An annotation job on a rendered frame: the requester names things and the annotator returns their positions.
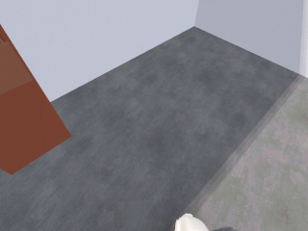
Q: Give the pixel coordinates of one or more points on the cabinet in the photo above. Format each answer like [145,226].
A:
[29,125]

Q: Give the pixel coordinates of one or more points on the drawer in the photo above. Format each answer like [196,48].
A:
[12,71]

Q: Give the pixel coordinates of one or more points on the right robot thigh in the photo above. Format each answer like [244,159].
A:
[190,224]

